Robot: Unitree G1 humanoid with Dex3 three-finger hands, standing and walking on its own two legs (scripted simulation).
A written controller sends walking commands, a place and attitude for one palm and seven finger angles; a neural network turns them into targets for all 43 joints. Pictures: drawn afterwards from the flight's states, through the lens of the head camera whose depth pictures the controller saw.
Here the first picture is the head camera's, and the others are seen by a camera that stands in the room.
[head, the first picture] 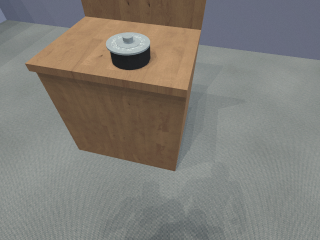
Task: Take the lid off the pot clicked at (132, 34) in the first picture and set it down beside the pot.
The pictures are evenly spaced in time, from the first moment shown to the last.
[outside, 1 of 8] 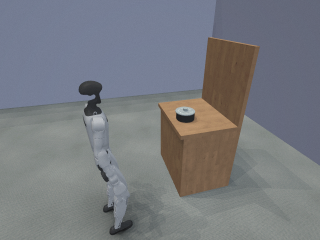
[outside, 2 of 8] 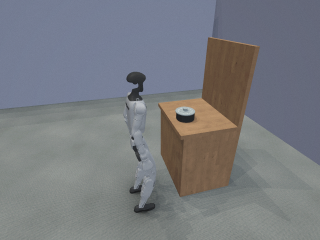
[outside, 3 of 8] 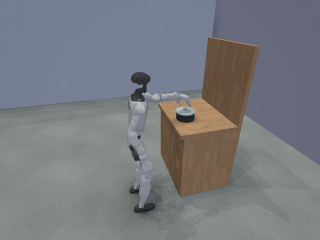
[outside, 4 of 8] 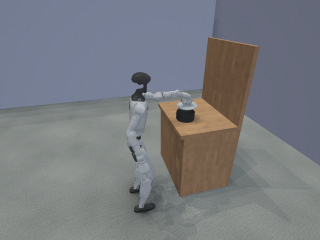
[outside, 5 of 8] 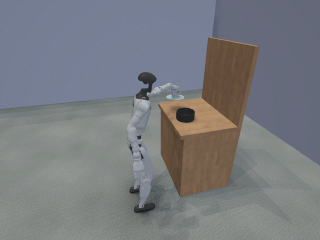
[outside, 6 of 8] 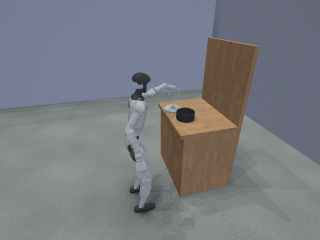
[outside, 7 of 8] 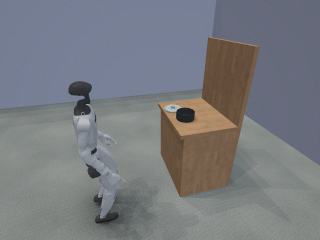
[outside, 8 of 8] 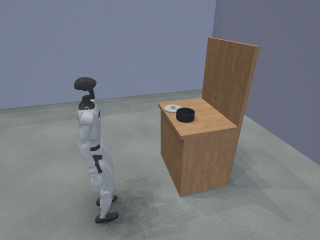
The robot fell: no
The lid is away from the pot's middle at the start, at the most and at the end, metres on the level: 0.00 0.24 0.24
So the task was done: yes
